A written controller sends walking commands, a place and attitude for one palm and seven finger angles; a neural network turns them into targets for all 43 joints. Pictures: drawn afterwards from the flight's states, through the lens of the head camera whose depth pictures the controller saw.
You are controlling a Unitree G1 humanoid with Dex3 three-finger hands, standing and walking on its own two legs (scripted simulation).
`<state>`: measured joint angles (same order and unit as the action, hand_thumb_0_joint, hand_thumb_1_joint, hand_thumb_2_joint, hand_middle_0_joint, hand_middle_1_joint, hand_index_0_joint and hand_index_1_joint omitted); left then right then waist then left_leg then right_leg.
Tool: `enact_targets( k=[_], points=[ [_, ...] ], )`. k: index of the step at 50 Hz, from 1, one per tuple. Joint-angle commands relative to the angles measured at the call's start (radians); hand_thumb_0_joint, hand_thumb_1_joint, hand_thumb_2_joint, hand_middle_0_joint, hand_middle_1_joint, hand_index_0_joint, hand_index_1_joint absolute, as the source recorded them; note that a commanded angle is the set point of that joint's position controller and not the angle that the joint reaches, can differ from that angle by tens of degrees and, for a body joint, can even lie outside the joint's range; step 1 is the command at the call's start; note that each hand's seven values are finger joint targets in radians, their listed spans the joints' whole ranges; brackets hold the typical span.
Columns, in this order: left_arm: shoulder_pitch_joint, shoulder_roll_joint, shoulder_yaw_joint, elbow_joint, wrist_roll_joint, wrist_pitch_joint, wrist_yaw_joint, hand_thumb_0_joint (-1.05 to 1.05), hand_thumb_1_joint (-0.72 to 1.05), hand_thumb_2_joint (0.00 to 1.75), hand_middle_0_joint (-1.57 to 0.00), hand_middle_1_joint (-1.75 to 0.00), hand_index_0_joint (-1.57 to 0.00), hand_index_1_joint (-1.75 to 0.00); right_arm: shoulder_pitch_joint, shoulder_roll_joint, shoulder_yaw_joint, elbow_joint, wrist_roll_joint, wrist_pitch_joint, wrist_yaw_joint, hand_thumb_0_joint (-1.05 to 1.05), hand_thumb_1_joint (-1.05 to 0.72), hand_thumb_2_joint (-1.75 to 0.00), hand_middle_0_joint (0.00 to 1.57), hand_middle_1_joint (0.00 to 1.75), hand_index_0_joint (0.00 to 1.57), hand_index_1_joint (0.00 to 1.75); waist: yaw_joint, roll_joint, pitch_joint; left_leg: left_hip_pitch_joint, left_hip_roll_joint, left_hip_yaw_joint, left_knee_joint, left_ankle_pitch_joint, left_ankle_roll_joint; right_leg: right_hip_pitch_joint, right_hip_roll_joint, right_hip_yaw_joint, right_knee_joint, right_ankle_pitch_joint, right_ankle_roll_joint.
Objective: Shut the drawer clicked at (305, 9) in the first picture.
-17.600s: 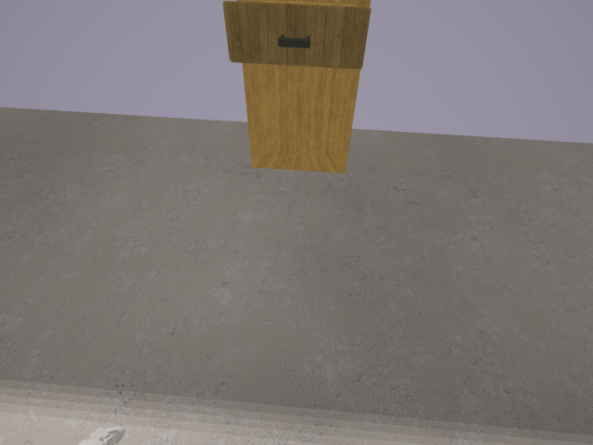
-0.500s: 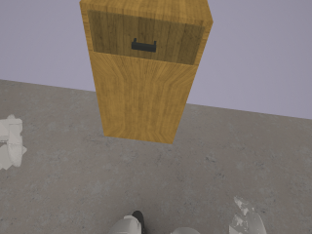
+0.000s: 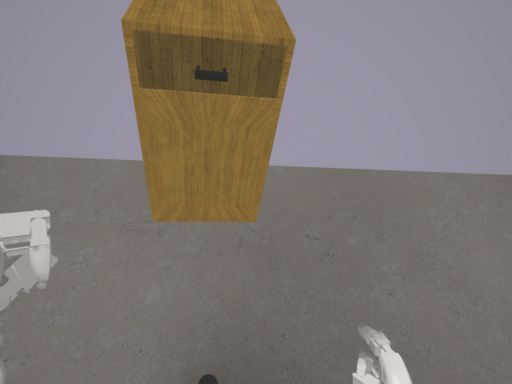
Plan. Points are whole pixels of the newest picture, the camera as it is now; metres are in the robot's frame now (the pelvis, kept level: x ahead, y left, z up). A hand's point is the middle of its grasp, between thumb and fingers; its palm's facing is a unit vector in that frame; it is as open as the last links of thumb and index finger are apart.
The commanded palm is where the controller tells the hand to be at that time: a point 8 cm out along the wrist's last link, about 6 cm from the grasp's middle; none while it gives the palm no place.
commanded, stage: stop stepping back and stand still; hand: left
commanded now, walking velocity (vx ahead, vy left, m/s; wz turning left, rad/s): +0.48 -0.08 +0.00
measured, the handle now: (211, 72) +0.99 +0.14 +0.02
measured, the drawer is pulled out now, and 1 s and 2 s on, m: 0.00 0.00 0.00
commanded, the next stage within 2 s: let the arm hang, fingers relaxed in 1.04 s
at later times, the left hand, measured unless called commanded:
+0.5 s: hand out of the picture +0.03 +0.28 +0.19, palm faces +0.34 -0.83 -0.44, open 3.3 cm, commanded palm -0.03 +0.33 +0.17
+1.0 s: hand out of the picture +0.04 +0.30 +0.19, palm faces +0.38 -0.79 -0.49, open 3.3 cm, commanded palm -0.03 +0.34 +0.17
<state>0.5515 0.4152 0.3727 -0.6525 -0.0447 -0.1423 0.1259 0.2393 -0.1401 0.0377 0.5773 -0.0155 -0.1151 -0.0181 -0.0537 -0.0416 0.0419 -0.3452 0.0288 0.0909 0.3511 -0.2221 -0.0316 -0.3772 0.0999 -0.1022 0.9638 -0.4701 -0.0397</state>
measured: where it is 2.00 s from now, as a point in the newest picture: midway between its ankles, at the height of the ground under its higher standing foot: outside the picture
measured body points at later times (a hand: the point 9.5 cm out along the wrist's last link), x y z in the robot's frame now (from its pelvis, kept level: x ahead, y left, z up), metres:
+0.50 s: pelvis -0.16 +0.05 +0.00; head -0.18 +0.08 +0.44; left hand +0.00 +0.32 +0.22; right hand -0.04 -0.15 -0.09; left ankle -0.12 +0.20 -0.74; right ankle -0.13 -0.06 -0.68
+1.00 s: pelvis -0.17 +0.07 -0.02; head -0.14 +0.08 +0.43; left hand +0.02 +0.34 +0.22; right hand +0.01 -0.16 -0.08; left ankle -0.11 +0.18 -0.75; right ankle -0.17 -0.04 -0.71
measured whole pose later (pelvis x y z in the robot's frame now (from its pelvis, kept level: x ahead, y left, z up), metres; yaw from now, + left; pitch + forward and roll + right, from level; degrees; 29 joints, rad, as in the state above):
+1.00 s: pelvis -0.17 +0.07 -0.02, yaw -1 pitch -2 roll +1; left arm 0.54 0.45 0.46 -0.66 -0.02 -0.28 0.16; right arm 0.16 -0.15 -0.02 0.59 0.01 -0.17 -0.04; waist -0.02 -0.06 0.08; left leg -0.33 0.03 0.08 0.58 -0.22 0.02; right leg -0.41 -0.02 -0.04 0.94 -0.46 0.00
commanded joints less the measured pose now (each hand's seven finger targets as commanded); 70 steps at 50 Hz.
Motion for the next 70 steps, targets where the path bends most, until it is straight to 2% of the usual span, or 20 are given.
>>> enact_targets(
  k=[1, 3, 5, 7, 9, 12, 14, 17, 25, 27, 29, 30, 32, 40, 43, 52, 56, 57, 64, 70],
  points=[
    [0.252, 0.195, 0.156, -0.326, 0.006, -0.073, 0.021, 0.00, 0.90, 0.90, -1.40, -1.60, -1.40, -1.60, -0.122, -0.135, -0.085, -0.174, -0.003, -0.024, -0.010, 0.00, -0.90, -0.90, 0.20, 0.30, 0.20, 0.30, 0.130, 0.204, -0.217, -0.402, 0.087, 0.046, 0.031, -0.307, -0.029, 0.592, -0.008, -0.031, -0.232, -0.153, -0.060],
    [0.079, 0.175, 0.155, -0.331, 0.026, -0.064, 0.020, 0.00, 0.90, 0.90, -1.40, -1.60, -1.40, -1.60, -0.128, -0.173, -0.113, -0.149, 0.053, -0.016, -0.028, 0.00, -0.90, -0.90, 0.20, 0.30, 0.20, 0.30, 0.075, -0.329, -0.040, -0.255, -0.021, -0.074, 1.098, -0.269, -0.006, -0.085, -0.346, 0.284, -0.679, 0.108, -0.198],
    [-0.157, 0.351, 0.287, -0.316, 0.001, -0.069, -0.002, 0.00, 0.90, 0.90, -1.40, -1.60, -1.40, -1.60, -0.087, -0.174, -0.105, -0.087, 0.018, -0.012, -0.028, 0.00, -0.90, -0.90, 0.20, 0.30, 0.20, 0.30, -0.015, -0.104, -0.058, -0.253, 0.025, -0.228, 1.400, -0.155, 0.022, -0.396, -0.495, 0.419, -0.721, -0.124, -0.237],
    [-0.229, 0.258, 0.248, 0.017, -0.005, -0.077, 0.004, 0.00, 0.90, 0.90, -1.40, -1.60, -1.40, -1.60, -0.095, -0.150, -0.100, -0.127, 0.012, -0.005, -0.027, 0.00, -0.90, -0.90, 0.20, 0.30, 0.20, 0.30, -0.037, -0.158, -0.033, -0.175, 0.088, -0.097, 1.059, -0.072, 0.017, -0.404, -0.420, 0.368, -0.844, -0.596, -0.089],
    [-0.213, 0.187, 0.157, 0.009, 0.015, -0.085, 0.013, 0.00, 0.90, 0.90, -1.40, -1.60, -1.40, -1.60, -0.145, -0.191, -0.124, -0.100, 0.023, -0.028, -0.067, 0.00, -0.90, -0.90, 0.20, 0.30, 0.20, 0.30, 0.026, -0.006, 0.065, -0.069, 0.101, -0.102, 0.785, -0.202, 0.060, -0.408, -0.419, 0.492, -0.757, -0.586, -0.182],
    [-0.197, 0.096, 0.031, -0.103, 0.013, -0.105, 0.017, 0.00, 0.90, 0.90, -1.40, -1.60, -1.40, -1.60, -0.084, -0.157, -0.064, -0.074, 0.012, -0.075, -0.088, 0.00, -0.90, -0.90, 0.20, 0.30, 0.20, 0.30, 0.014, 0.179, 0.000, 0.173, -0.002, 0.015, 0.122, -0.315, 0.088, -0.229, -0.240, 0.195, -0.425, -0.300, -0.101],
    [-0.237, 0.084, 0.013, -0.242, 0.021, -0.151, 0.028, 0.00, 0.90, 0.90, -1.40, -1.60, -1.40, -1.60, -0.049, -0.180, -0.068, -0.108, 0.007, -0.093, -0.068, 0.00, -0.90, -0.90, 0.20, 0.30, 0.20, 0.30, 0.017, 0.550, -0.006, 0.278, 0.252, -0.435, -0.132, -0.352, 0.184, -0.354, -0.039, -0.009, 0.195, -0.134, 0.029],
    [-0.136, 0.168, 0.101, -0.264, 0.029, -0.170, 0.009, 0.00, 0.90, 0.90, -1.40, -1.60, -1.40, -1.60, -0.062, -0.169, -0.092, -0.116, 0.007, -0.093, -0.018, 0.00, -0.90, -0.90, 0.20, 0.30, 0.20, 0.30, 0.022, 0.168, 0.065, 0.004, 0.413, -0.650, -0.201, -0.353, 0.323, -0.367, -0.140, 0.180, 0.433, 0.064, 0.044],
    [0.091, 0.120, 0.147, -0.120, 0.016, -0.143, 0.036, 0.00, 0.90, 0.90, -1.40, -1.60, -1.40, -1.60, -0.073, -0.163, -0.097, -0.117, -0.005, -0.026, -0.042, 0.00, -0.90, -0.90, 0.20, 0.30, 0.20, 0.30, 0.052, 0.376, -0.049, -0.195, 0.215, -0.090, -0.141, -0.458, 0.141, 0.236, -0.051, -0.090, -0.178, 0.001, 0.010],
    [0.099, 0.128, 0.159, -0.054, 0.011, -0.123, 0.039, 0.00, 0.90, 0.90, -1.40, -1.60, -1.40, -1.60, -0.081, -0.159, -0.096, -0.113, 0.006, -0.016, -0.046, 0.00, -0.90, -0.90, 0.20, 0.30, 0.20, 0.30, 0.069, 0.270, -0.076, -0.225, 0.179, -0.058, 0.062, -0.435, 0.105, 0.356, -0.041, -0.081, -0.376, -0.052, -0.010],
    [0.054, 0.148, 0.158, -0.040, 0.014, -0.102, 0.034, 0.00, 0.90, 0.90, -1.40, -1.60, -1.40, -1.60, -0.079, -0.138, -0.105, -0.103, 0.034, -0.001, -0.041, 0.00, -0.90, -0.90, 0.20, 0.30, 0.20, 0.30, 0.063, -0.181, -0.063, -0.301, 0.009, 0.020, 0.621, -0.301, 0.073, 0.325, -0.228, 0.290, -0.650, -0.053, -0.097],
    [0.060, 0.167, 0.158, -0.020, 0.011, -0.102, 0.035, 0.00, 0.90, 0.90, -1.40, -1.60, -1.40, -1.60, -0.104, -0.146, -0.111, -0.124, 0.039, -0.006, -0.044, 0.00, -0.90, -0.90, 0.20, 0.30, 0.20, 0.30, 0.061, -0.324, -0.049, -0.454, -0.042, -0.074, 0.893, -0.308, 0.061, 0.329, -0.412, 0.636, -0.735, 0.050, -0.173],
    [0.012, 0.284, 0.249, -0.100, 0.012, -0.152, 0.040, 0.00, 0.90, 0.90, -1.40, -1.60, -1.40, -1.60, -0.095, -0.152, -0.108, -0.095, 0.012, -0.043, -0.028, 0.00, -0.90, -0.90, 0.20, 0.30, 0.20, 0.30, 0.038, -0.173, -0.027, -0.489, 0.000, -0.058, 1.081, -0.239, 0.012, 0.286, -0.470, 0.640, -0.715, 0.493, -0.242],
    [-0.073, 0.124, 0.088, -0.229, 0.020, -0.178, 0.069, 0.00, 0.90, 0.90, -1.40, -1.60, -1.40, -1.60, -0.137, -0.162, -0.109, -0.082, 0.021, -0.088, -0.074, 0.00, -0.90, -0.90, 0.20, 0.30, 0.20, 0.30, 0.032, 0.042, -0.054, 0.246, -0.028, 0.029, 0.114, -0.025, 0.069, 0.037, -0.248, 0.131, -0.421, 0.147, -0.065],
    [-0.093, 0.167, 0.150, -0.323, 0.035, -0.216, 0.083, 0.00, 0.90, 0.90, -1.40, -1.60, -1.40, -1.60, -0.091, -0.182, -0.112, -0.105, 0.010, -0.098, -0.059, 0.00, -0.90, -0.90, 0.20, 0.30, 0.20, 0.30, 0.032, 0.423, -0.082, 0.323, 0.331, -0.567, -0.102, -0.041, 0.247, -0.208, -0.074, 0.102, 0.140, -0.139, 0.022],
    [0.189, 0.129, 0.186, -0.090, -0.001, -0.156, 0.038, 0.00, 0.90, 0.90, -1.40, -1.60, -1.40, -1.60, -0.112, -0.170, -0.100, -0.129, 0.030, -0.044, -0.021, 0.00, -0.90, -0.90, 0.20, 0.30, 0.20, 0.30, 0.058, 0.177, -0.059, -0.231, 0.181, -0.154, -0.035, -0.363, 0.131, 0.335, -0.101, 0.014, -0.357, 0.074, 0.040],
    [0.088, 0.169, 0.174, -0.085, -0.013, -0.127, 0.044, 0.00, 0.90, 0.90, -1.40, -1.60, -1.40, -1.60, -0.132, -0.158, -0.095, -0.125, 0.023, -0.013, -0.029, 0.00, -0.90, -0.90, 0.20, 0.30, 0.20, 0.30, 0.036, -0.205, 0.014, -0.207, -0.011, -0.083, 0.552, -0.219, 0.039, 0.158, -0.444, 0.580, -0.805, 0.100, -0.122],
    [-0.061, 0.009, -0.188, 0.667, 0.126, 0.033, -0.082, 0.00, 0.90, 0.90, -1.40, -1.60, -1.40, -1.60, -0.157, -0.272, -0.115, 0.053, 0.018, -0.036, 0.059, 0.00, -0.90, -0.90, 0.20, 0.30, 0.20, 0.30, 0.011, -0.103, -0.037, -0.340, 0.086, -0.112, 0.693, -0.317, 0.035, 0.176, -0.554, 0.339, -0.559, 0.734, -0.138],
    [-0.149, -0.042, -0.269, 1.007, 0.083, 0.106, -0.100, 0.00, 0.90, 0.90, -1.12, -1.30, -1.12, -1.30, -0.054, -0.140, -0.078, 0.059, 0.001, 0.106, 0.047, 0.00, -0.90, -0.90, 0.20, 0.30, 0.20, 0.30, 0.059, -0.311, -0.141, -0.106, -0.051, -0.002, 0.376, -0.209, 0.022, 0.347, -0.316, 0.145, -0.459, 1.098, -0.090],
    [-0.239, -0.094, -0.326, 1.291, 0.056, 0.134, -0.102, 0.00, 0.90, 0.90, -0.88, -1.04, -0.88, -1.04, 0.012, -0.221, -0.075, 0.199, -0.009, 0.100, 0.016, 0.00, -0.90, -0.90, 0.20, 0.30, 0.20, 0.30, 0.050, 0.209, -0.152, 0.218, 0.150, -0.193, 0.118, 0.481, 0.105, 0.152, -0.179, 0.080, -0.422, 0.318, 0.045]
  ],
)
